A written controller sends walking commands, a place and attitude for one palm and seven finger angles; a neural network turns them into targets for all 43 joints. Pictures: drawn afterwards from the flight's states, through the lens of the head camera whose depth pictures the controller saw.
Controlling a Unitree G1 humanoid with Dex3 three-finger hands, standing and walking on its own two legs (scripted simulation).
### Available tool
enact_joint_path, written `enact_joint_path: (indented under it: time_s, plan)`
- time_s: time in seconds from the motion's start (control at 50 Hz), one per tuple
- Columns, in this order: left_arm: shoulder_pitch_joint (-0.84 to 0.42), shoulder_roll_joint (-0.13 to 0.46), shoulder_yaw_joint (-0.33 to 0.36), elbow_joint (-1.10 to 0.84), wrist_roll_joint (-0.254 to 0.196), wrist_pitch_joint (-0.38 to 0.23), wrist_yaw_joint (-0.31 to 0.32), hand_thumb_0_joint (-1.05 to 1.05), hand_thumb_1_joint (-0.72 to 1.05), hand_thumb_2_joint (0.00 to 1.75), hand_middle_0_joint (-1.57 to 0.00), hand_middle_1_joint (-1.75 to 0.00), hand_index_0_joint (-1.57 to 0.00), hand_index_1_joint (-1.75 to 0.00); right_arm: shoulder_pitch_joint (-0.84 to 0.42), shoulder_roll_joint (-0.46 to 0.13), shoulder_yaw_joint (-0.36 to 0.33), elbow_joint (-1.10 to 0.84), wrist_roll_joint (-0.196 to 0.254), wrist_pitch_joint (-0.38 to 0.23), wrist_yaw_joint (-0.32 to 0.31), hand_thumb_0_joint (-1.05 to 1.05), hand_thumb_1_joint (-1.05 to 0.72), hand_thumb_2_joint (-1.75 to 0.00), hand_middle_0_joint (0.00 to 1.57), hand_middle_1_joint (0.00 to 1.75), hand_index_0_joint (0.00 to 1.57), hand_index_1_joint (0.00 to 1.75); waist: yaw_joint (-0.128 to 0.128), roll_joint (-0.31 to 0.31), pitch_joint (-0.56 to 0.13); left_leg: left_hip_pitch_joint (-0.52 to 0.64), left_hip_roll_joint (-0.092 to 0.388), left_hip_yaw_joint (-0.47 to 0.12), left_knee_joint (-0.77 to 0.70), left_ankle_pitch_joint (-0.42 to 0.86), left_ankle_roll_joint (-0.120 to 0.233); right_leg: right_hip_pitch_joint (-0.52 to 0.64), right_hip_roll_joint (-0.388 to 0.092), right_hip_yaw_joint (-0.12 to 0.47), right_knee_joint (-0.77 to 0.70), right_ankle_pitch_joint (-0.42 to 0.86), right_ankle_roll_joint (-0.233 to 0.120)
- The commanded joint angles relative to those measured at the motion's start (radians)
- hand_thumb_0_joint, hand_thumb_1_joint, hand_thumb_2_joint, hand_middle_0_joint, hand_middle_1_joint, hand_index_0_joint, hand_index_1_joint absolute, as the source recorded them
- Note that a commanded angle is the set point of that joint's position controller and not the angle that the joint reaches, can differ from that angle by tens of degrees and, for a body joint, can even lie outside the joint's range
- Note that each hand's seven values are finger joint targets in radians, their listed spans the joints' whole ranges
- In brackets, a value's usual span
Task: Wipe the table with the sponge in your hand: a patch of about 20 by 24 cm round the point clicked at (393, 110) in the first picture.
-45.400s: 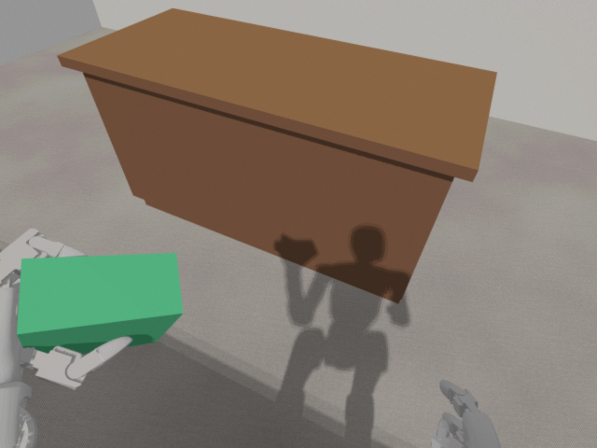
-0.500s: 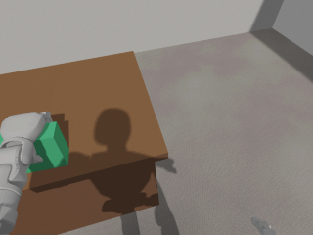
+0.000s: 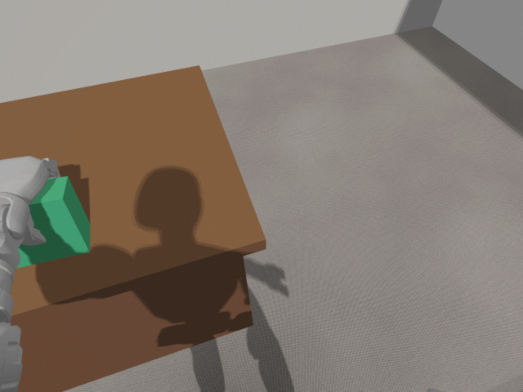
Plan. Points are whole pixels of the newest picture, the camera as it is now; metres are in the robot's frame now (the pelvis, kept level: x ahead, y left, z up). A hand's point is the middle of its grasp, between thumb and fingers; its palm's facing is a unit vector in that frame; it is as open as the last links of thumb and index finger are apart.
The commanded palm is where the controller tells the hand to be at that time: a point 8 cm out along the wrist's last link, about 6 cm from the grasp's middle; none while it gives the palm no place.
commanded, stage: wipe forward along the first lane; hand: left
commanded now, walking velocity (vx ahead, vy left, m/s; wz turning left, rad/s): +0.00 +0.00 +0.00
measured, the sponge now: (39, 232) +0.34 +0.40 +0.02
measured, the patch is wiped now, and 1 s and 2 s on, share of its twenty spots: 0.10 0.25 0.30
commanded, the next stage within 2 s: slide across to the middle lane in 1.28 s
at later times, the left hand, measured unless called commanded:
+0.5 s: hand (29, 180) +0.40 +0.41 +0.08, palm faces -0.17 +0.06 -0.98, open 10.2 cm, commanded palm +0.41 +0.41 +0.10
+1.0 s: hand (29, 161) +0.45 +0.44 +0.08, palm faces -0.18 +0.05 -0.98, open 10.2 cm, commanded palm +0.45 +0.43 +0.10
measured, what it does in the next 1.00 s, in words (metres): stands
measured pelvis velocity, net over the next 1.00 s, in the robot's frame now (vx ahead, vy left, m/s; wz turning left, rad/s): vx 0.01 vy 0.02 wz -0.03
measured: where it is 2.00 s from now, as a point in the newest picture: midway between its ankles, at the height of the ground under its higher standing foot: outside the picture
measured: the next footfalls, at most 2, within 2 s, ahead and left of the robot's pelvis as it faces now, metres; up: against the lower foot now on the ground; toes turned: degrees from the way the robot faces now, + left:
none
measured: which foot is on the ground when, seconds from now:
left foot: down 0.00-1.00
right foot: down 0.00-1.00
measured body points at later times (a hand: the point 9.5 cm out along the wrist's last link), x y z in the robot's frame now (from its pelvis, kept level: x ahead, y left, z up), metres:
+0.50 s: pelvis -0.01 +0.00 -0.01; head +0.07 +0.01 +0.43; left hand +0.41 +0.40 +0.13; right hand +0.04 -0.29 -0.14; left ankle +0.01 +0.11 -0.73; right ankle +0.01 -0.12 -0.73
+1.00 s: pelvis +0.01 +0.02 -0.02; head +0.12 +0.03 +0.41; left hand +0.45 +0.43 +0.13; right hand +0.04 -0.27 -0.14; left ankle +0.01 +0.11 -0.73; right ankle +0.01 -0.12 -0.73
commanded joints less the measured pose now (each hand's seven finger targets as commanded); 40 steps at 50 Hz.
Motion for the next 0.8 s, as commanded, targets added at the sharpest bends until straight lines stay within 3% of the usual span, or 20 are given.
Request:
enact_joint_path:
  time_s: [0.0,0.04,0.08,0.14,0.18,0.22,0.24,0.28,0.36,0.38,0.4,0.46,0.5,0.54,0.58,0.6,0.64,0.7,0.74,0.78]
  plan:
    - [-0.276,0.335,0.077,-0.063,0.055,-0.003,0.068,0.00,0.10,1.30,-1.20,-1.60,-1.20,-1.60,0.038,-0.166,-0.055,-0.088,-0.003,-0.019,-0.007,0.00,-0.90,-0.90,0.20,0.30,0.20,0.30,-0.030,-0.061,-0.221,0.009,-0.042,0.033,-0.043,0.103,0.035,0.100,0.037,0.013,-0.042,0.138,-0.042]
    - [-0.287,0.304,0.051,-0.045,0.060,-0.007,0.082,0.00,0.10,1.30,-1.20,-1.60,-1.20,-1.60,0.052,-0.168,-0.059,-0.088,0.001,-0.018,-0.004,0.00,-0.90,-0.90,0.20,0.30,0.20,0.30,-0.044,-0.069,-0.203,-0.009,-0.039,0.031,-0.030,0.079,0.034,0.056,0.040,0.008,-0.034,0.117,-0.042]
    - [-0.326,0.309,0.050,-0.057,0.065,-0.012,0.093,0.00,0.10,1.30,-1.20,-1.60,-1.20,-1.60,0.063,-0.171,-0.064,-0.083,0.000,-0.018,0.000,0.00,-0.90,-0.90,0.20,0.30,0.20,0.30,-0.044,-0.031,-0.234,0.000,-0.036,0.026,-0.029,0.091,0.031,0.046,0.043,0.008,-0.024,0.116,-0.049]
    - [-0.320,0.317,0.048,0.007,0.061,0.007,0.108,0.00,0.10,1.30,-1.20,-1.60,-1.20,-1.60,0.081,-0.175,-0.064,-0.076,0.004,-0.014,0.002,0.00,-0.90,-0.90,0.20,0.30,0.20,0.30,-0.053,-0.070,-0.225,-0.031,-0.036,0.025,-0.013,0.047,0.034,0.020,0.043,0.009,-0.016,0.079,-0.043]
    - [-0.379,0.326,0.038,0.001,0.054,0.015,0.109,0.00,0.10,1.30,-1.20,-1.60,-1.20,-1.60,0.083,-0.178,-0.062,-0.074,0.005,-0.015,-0.001,0.00,-0.90,-0.90,0.20,0.30,0.20,0.30,-0.065,-0.057,-0.231,-0.036,-0.034,0.023,-0.019,0.028,0.036,0.017,0.042,0.014,-0.021,0.064,-0.043]
    - [-0.386,0.363,0.050,0.041,0.054,0.026,0.108,0.00,0.10,1.30,-1.20,-1.60,-1.20,-1.60,0.094,-0.182,-0.056,-0.072,0.008,-0.013,-0.003,0.00,-0.90,-0.90,0.20,0.30,0.20,0.30,-0.066,-0.070,-0.226,-0.062,-0.037,0.026,-0.011,0.000,0.037,0.012,0.041,0.017,-0.016,0.039,-0.038]
    - [-0.423,0.353,0.027,0.037,0.054,0.028,0.104,0.00,0.10,1.30,-1.20,-1.60,-1.20,-1.60,0.095,-0.180,-0.054,-0.073,0.011,-0.016,-0.006,0.00,-0.90,-0.90,0.20,0.30,0.20,0.30,-0.081,-0.063,-0.215,-0.064,-0.037,0.026,-0.009,-0.012,0.039,-0.003,0.041,0.019,-0.020,0.029,-0.036]
    - [-0.454,0.395,0.042,0.048,0.061,0.029,0.095,0.00,0.10,1.30,-1.20,-1.60,-1.20,-1.60,0.099,-0.188,-0.049,-0.072,0.009,-0.013,-0.009,0.00,-0.90,-0.90,0.20,0.30,0.20,0.30,-0.076,-0.038,-0.227,-0.071,-0.036,0.023,-0.013,-0.022,0.037,-0.004,0.041,0.023,-0.020,0.017,-0.040]
    - [-0.495,0.457,0.055,0.088,0.067,0.031,0.074,0.00,0.10,1.30,-1.20,-1.60,-1.20,-1.60,0.110,-0.191,-0.037,-0.078,0.010,-0.013,-0.017,0.00,-0.90,-0.90,0.20,0.30,0.20,0.30,-0.079,-0.053,-0.239,-0.103,-0.037,0.024,0.000,-0.058,0.039,-0.011,0.041,0.025,-0.008,-0.012,-0.035]
    - [-0.518,0.473,0.059,0.079,0.069,0.028,0.065,0.00,0.10,1.30,-1.20,-1.60,-1.20,-1.60,0.111,-0.194,-0.036,-0.080,0.008,-0.012,-0.019,0.00,-0.90,-0.90,0.20,0.30,0.20,0.30,-0.080,-0.019,-0.252,-0.090,-0.034,0.026,0.001,-0.037,0.039,-0.009,0.042,0.028,-0.006,0.010,-0.038]
    - [-0.513,0.471,0.053,0.100,0.072,0.026,0.059,0.00,0.10,1.30,-1.20,-1.60,-1.20,-1.60,0.124,-0.190,-0.034,-0.079,0.009,-0.009,-0.019,0.00,-0.90,-0.90,0.20,0.30,0.20,0.30,-0.081,-0.028,-0.264,-0.093,-0.036,0.024,0.010,-0.027,0.039,-0.012,0.043,0.025,0.006,0.021,-0.037]
    - [-0.500,0.436,0.025,0.098,0.077,0.015,0.044,0.00,0.10,1.30,-1.20,-1.60,-1.20,-1.60,0.131,-0.186,-0.034,-0.090,0.007,-0.008,-0.020,0.00,-0.90,-0.90,0.20,0.30,0.20,0.30,-0.080,0.007,-0.268,-0.079,-0.032,0.028,0.023,-0.017,0.035,-0.039,0.047,0.020,0.014,0.031,-0.040]
    - [-0.527,0.500,0.065,0.101,0.078,0.007,0.036,0.00,0.10,1.30,-1.20,-1.60,-1.20,-1.60,0.142,-0.195,-0.031,-0.088,0.008,0.000,-0.024,0.00,-0.90,-0.90,0.20,0.30,0.20,0.30,-0.083,-0.027,-0.296,-0.085,-0.030,0.023,0.034,0.000,0.038,-0.034,0.049,0.021,0.026,0.046,-0.037]
    - [-0.523,0.505,0.073,0.104,0.069,0.000,0.029,0.00,0.10,1.30,-1.20,-1.60,-1.20,-1.60,0.149,-0.195,-0.031,-0.093,0.008,0.003,-0.025,0.00,-0.90,-0.90,0.20,0.30,0.20,0.30,-0.082,-0.040,-0.304,-0.099,-0.031,0.028,0.046,0.016,0.040,-0.030,0.049,0.021,0.033,0.069,-0.035]
    - [-0.521,0.522,0.089,0.096,0.068,-0.012,0.023,0.00,0.10,1.30,-1.20,-1.60,-1.20,-1.60,0.151,-0.200,-0.030,-0.093,0.005,0.012,-0.022,0.00,-0.90,-0.90,0.20,0.30,0.20,0.30,-0.070,-0.001,-0.319,-0.092,-0.030,0.027,0.048,0.047,0.036,-0.030,0.051,0.021,0.044,0.093,-0.042]
    - [-0.544,0.515,0.075,0.095,0.071,-0.017,0.026,0.00,0.10,1.30,-1.20,-1.60,-1.20,-1.60,0.162,-0.196,-0.030,-0.093,0.007,0.013,-0.023,0.00,-0.90,-0.90,0.20,0.30,0.20,0.30,-0.085,-0.009,-0.316,-0.086,-0.028,0.025,0.057,0.053,0.037,-0.049,0.052,0.017,0.050,0.096,-0.039]
    - [-0.532,0.524,0.081,0.120,0.079,-0.017,0.028,0.00,0.10,1.30,-1.20,-1.60,-1.20,-1.60,0.165,-0.201,-0.029,-0.093,0.007,0.020,-0.022,0.00,-0.90,-0.90,0.20,0.30,0.20,0.30,-0.083,-0.017,-0.303,-0.096,-0.025,0.023,0.066,0.060,0.036,-0.070,0.055,0.014,0.057,0.096,-0.040]
    - [-0.535,0.498,0.064,0.105,0.096,-0.021,0.031,0.00,0.10,1.30,-1.20,-1.60,-1.20,-1.60,0.189,-0.199,-0.037,-0.091,0.003,0.029,-0.018,0.00,-0.90,-0.90,0.20,0.30,0.20,0.30,-0.076,0.026,-0.347,-0.048,-0.021,0.014,0.077,0.132,0.026,-0.094,0.060,0.004,0.077,0.126,-0.048]
    - [-0.509,0.461,0.043,0.112,0.094,-0.014,0.034,0.00,0.10,1.30,-1.20,-1.60,-1.20,-1.60,0.194,-0.199,-0.039,-0.091,0.002,0.035,-0.014,0.00,-0.90,-0.90,0.20,0.30,0.20,0.30,-0.080,0.018,-0.338,-0.033,-0.016,0.013,0.085,0.156,0.024,-0.113,0.065,-0.002,0.077,0.134,-0.049]
    - [-0.565,0.482,0.049,0.100,0.095,-0.010,0.032,0.00,0.10,1.30,-1.20,-1.60,-1.20,-1.60,0.202,-0.205,-0.041,-0.084,0.001,0.041,-0.017,0.00,-0.90,-0.90,0.20,0.30,0.20,0.30,-0.092,0.020,-0.346,-0.018,-0.011,0.005,0.085,0.184,0.021,-0.123,0.065,-0.004,0.079,0.143,-0.052]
